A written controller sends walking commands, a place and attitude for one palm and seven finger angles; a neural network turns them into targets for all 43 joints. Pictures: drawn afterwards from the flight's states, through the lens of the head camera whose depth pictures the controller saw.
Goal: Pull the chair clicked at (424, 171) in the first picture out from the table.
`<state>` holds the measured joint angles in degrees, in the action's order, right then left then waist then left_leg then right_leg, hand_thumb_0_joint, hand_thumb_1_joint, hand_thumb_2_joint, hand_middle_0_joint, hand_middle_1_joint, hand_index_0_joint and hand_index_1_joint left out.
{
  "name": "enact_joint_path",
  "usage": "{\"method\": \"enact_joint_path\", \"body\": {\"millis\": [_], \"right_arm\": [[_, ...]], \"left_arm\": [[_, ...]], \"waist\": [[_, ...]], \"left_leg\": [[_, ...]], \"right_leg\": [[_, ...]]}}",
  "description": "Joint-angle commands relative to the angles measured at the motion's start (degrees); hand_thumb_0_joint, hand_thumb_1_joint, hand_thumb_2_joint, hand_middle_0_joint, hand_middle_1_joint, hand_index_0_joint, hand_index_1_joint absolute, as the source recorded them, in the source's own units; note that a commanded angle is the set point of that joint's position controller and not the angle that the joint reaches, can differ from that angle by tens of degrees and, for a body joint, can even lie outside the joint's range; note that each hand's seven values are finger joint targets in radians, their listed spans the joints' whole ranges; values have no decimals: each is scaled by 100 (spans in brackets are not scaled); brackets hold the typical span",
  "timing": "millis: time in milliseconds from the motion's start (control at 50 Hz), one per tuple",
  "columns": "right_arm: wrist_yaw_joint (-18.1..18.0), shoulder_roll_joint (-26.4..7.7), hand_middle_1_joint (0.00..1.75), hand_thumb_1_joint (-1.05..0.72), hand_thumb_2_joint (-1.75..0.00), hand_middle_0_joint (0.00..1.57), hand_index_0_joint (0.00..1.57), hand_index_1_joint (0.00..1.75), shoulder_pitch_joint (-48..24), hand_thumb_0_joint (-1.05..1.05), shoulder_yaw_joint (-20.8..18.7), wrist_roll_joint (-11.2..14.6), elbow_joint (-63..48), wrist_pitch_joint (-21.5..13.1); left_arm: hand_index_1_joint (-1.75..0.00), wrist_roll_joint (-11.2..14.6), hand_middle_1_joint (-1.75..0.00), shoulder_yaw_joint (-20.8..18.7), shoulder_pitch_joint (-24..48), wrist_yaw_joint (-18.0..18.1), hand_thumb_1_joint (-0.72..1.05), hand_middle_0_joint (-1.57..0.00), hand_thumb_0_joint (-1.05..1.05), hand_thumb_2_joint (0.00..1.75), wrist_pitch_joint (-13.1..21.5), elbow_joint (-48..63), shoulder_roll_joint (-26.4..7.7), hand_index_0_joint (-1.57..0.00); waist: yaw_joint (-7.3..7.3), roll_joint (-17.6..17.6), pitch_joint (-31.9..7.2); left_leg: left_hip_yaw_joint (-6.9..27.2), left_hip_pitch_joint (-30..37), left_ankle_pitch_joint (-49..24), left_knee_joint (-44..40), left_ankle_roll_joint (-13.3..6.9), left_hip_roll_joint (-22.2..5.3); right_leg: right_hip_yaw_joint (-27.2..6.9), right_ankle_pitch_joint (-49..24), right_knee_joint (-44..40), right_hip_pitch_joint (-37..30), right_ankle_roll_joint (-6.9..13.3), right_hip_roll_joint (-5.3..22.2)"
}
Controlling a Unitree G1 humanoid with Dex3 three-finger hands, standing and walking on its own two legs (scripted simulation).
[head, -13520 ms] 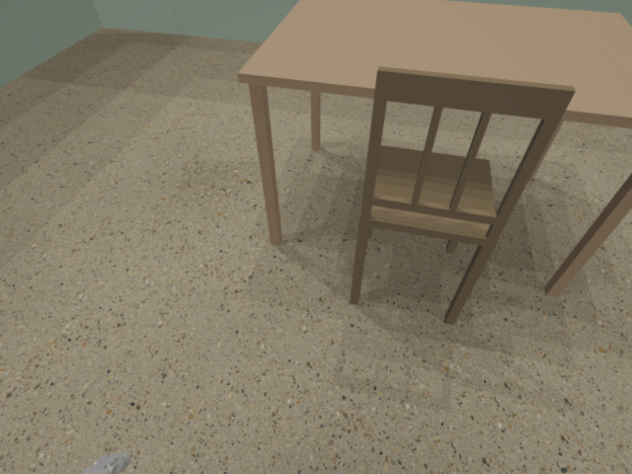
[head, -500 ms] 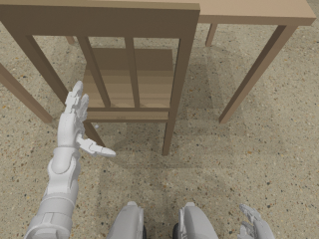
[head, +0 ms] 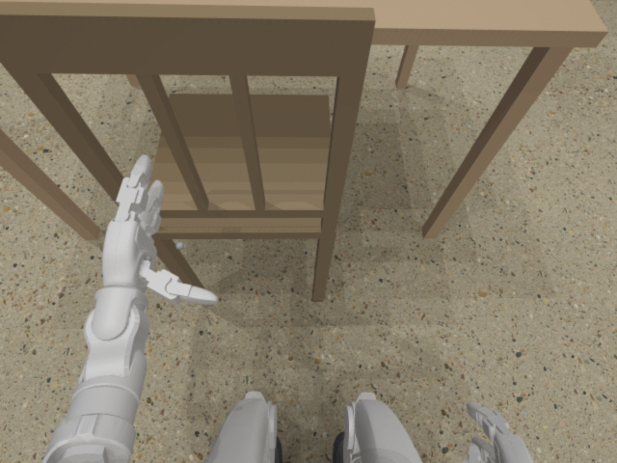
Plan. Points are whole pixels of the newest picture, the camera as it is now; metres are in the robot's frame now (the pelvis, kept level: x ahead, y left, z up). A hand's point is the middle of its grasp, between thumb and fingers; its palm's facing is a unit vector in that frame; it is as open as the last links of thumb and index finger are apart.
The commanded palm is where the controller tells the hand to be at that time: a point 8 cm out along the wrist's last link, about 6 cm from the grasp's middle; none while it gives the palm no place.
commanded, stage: aim the fingers beside a spindle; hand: left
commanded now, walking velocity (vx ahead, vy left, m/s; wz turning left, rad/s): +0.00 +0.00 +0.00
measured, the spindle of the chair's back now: (181, 153) +0.52 +0.19 +0.02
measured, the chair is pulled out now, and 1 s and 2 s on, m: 0.00 0.00 0.00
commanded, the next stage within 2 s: push the fingers through the gap in 1.64 s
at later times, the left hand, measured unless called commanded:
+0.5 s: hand (182, 259) +0.36 +0.17 +0.01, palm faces +0.02 -1.00 -0.02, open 16.9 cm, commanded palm +0.34 +0.23 +0.02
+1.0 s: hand (172, 245) +0.38 +0.18 +0.02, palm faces +0.05 -1.00 -0.04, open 16.9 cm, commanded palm +0.35 +0.23 +0.02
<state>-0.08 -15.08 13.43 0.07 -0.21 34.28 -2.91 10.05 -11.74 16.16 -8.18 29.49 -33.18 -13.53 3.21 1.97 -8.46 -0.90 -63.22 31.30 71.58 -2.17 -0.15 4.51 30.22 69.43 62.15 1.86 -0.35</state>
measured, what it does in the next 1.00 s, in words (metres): stands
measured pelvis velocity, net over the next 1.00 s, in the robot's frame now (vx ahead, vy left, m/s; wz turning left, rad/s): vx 0.00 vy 0.01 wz -0.01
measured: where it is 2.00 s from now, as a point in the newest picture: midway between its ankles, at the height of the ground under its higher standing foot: outside the picture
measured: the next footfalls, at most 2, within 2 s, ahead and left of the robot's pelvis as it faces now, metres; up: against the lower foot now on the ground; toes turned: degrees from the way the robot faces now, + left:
none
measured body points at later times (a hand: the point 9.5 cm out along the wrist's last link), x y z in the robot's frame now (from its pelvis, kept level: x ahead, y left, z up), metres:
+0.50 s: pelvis +0.00 +0.00 +0.00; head +0.11 +0.01 +0.43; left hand +0.36 +0.22 +0.01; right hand +0.13 -0.25 -0.11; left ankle +0.02 +0.09 -0.63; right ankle +0.02 -0.10 -0.63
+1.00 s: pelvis +0.00 +0.01 +0.00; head +0.12 +0.02 +0.43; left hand +0.37 +0.23 +0.02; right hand +0.12 -0.25 -0.12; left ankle +0.02 +0.09 -0.63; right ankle +0.02 -0.10 -0.63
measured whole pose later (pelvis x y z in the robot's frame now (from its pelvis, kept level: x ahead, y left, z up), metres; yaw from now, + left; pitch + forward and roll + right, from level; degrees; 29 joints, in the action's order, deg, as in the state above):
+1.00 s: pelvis +0.00 +0.01 +0.00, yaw +0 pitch +23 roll -3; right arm -0.3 -14.7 12.9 0.5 -0.5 34.3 -3.3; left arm 9.0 -12.3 16.9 -6.7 29.8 -33.5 -13.5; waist 3.6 1.8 -8.6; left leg -1.2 -64.1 31.3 72.5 -2.9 0.0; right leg 4.2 29.9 69.8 62.8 1.1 -0.2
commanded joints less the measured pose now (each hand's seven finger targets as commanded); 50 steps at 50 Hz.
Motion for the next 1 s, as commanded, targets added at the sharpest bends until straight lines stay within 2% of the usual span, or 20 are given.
{"method": "enact_joint_path", "body": {"millis": [0,20,60,100,160,180,200,260,320,360,440,480,520,560,640,720,780,800,860,980], "right_arm": [[-41,-828,30,-90,-90,20,20,30,334,0,-321,47,-520,-164],[-45,-833,30,-90,-90,20,20,30,327,0,-310,64,-533,-143],[-46,-832,30,-90,-90,20,20,30,300,0,-306,66,-571,-152],[-51,-820,30,-90,-90,20,20,30,294,0,-324,42,-618,-153],[-32,-765,30,-90,-90,20,20,30,269,0,-320,29,-728,-206],[-25,-742,30,-90,-90,20,20,30,267,0,-314,25,-693,-213],[-27,-760,30,-90,-90,20,20,30,269,0,-327,25,-656,-221],[-39,-779,30,-90,-90,20,20,30,283,0,-318,53,-593,-230],[-52,-826,30,-90,-90,20,20,30,245,0,-314,77,-546,-199],[-62,-841,30,-90,-90,20,20,30,228,0,-313,83,-588,-207],[-60,-791,30,-90,-90,20,20,30,211,0,-331,39,-691,-221],[-60,-768,30,-90,-90,20,20,30,203,0,-310,19,-697,-229],[-57,-741,30,-90,-90,20,20,30,172,0,-285,6,-653,-245],[-84,-771,30,-90,-90,20,20,30,190,0,-274,19,-584,-230],[-92,-837,30,-90,-90,20,20,30,179,0,-265,73,-541,-232],[-97,-863,30,-90,-90,20,20,30,228,0,-319,99,-599,-269],[-113,-882,30,-90,-90,20,20,30,257,0,-346,75,-621,-289],[-110,-846,30,-90,-90,20,20,30,248,0,-328,63,-616,-289],[-109,-861,30,-90,-90,20,20,30,283,0,-318,18,-542,-276],[-32,-860,30,-90,-90,20,20,30,275,0,-292,17,-540,-167]], "left_arm": [[-8,33,-8,-302,1154,-50,-50,-6,0,30,255,704,-885,-6],[-8,37,-8,-337,1110,-64,-50,-6,0,30,205,504,-888,-6],[-8,23,-8,-351,1379,-80,-50,-6,0,30,237,615,-943,-6],[-8,53,-8,-653,1267,-65,-50,-6,0,30,312,886,-1228,-6],[-8,96,-8,-446,1285,-62,-50,-6,0,30,494,1662,-1113,-6],[-8,123,-8,-328,1286,-60,-50,-6,0,30,512,1785,-990,-6],[-8,124,-8,-388,1160,-58,-50,-6,0,30,515,1770,-1062,-6],[-8,99,-8,-36,1044,-106,-50,-6,0,30,361,1341,-677,-6],[-8,102,-8,-7,981,-147,-50,-6,0,30,186,766,-565,-6],[-8,82,-8,1,1104,-169,-50,-6,0,30,178,782,-592,-6],[-8,105,-8,-417,1090,-81,-50,-6,0,30,370,1473,-1027,-6],[-8,93,-8,-482,1215,3,-50,-6,0,30,484,1782,-1156,-6],[-8,60,-8,-487,1243,62,-50,-6,0,30,538,1800,-1165,-6],[-8,54,-8,-591,1222,77,-50,-6,0,30,476,1309,-1217,-6],[-8,86,-8,-232,1190,-185,-50,-6,0,30,256,523,-801,-6],[-8,191,-8,76,1353,-440,-50,-6,0,30,196,858,-594,-6],[-8,220,-8,-224,1441,-323,-50,-6,0,30,326,1385,-952,-6],[-8,193,-8,-175,1547,-244,-50,-6,0,30,362,1445,-893,-6],[-8,51,-8,-601,1618,90,-50,-6,0,30,485,1547,-1336,-6],[-8,-116,-8,-366,1256,169,-50,-6,0,30,317,678,-952,-6]], "waist": [[116,-190,-2187],[130,-339,-2059],[108,-102,-2045],[-35,-34,-2441],[-64,437,-2929],[-5,335,-2958],[-22,312,-2882],[174,-11,-2399],[201,-314,-1915],[171,-153,-1913],[-68,135,-2640],[-79,327,-2790],[-43,345,-2694],[96,-93,-2336],[185,-177,-1875],[154,124,-2307],[55,194,-2687],[78,306,-2678],[12,302,-2626],[91,18,-2193]], "left_leg": [[316,1271,-1650,-826,79,2],[306,1113,-1537,-827,70,12],[308,1135,-1473,-821,71,20],[278,1301,-1736,-803,83,26],[317,1874,-2315,-822,117,-4],[343,1987,-2402,-825,111,-18],[361,1977,-2402,-839,125,-33],[378,1686,-1998,-835,82,-36],[356,1210,-1432,-847,72,-3],[359,1224,-1336,-854,73,6],[325,1619,-1922,-830,100,12],[364,1821,-2108,-853,132,5],[366,1776,-1999,-855,130,3],[363,1402,-1671,-827,82,-1],[338,1025,-1105,-853,81,21],[395,1532,-1493,-852,95,-10],[477,1849,-1819,-861,129,-40],[478,1911,-1898,-862,138,-31],[547,1947,-2034,-889,195,-50],[505,1586,-1715,-931,184,-45]], "right_leg": [[-394,-1571,-888,-1413,-44,-14],[-400,-1521,-906,-1415,-44,-13],[-400,-1411,-864,-1300,-19,-9],[-452,-1674,-826,-1578,-12,-2],[-428,-2065,-745,-1660,7,-14],[-405,-2136,-777,-1680,-13,-18],[-402,-2114,-789,-1664,-12,-22],[-350,-1774,-862,-1378,-40,-41],[-358,-1352,-942,-1219,-51,-18],[-350,-1205,-925,-1110,-21,-15],[-414,-1721,-818,-1528,1,-3],[-400,-1810,-773,-1556,3,-12],[-405,-1708,-794,-1543,-6,-31],[-400,-1483,-856,-1443,-35,-62],[-402,-1009,-965,-1180,-25,-39],[-351,-1229,-926,-1124,12,-27],[-322,-1392,-836,-1164,13,-28],[-311,-1435,-820,-1124,6,-28],[-251,-1430,-716,-1063,20,-56],[-220,-1269,-765,-969,15,-61]]}}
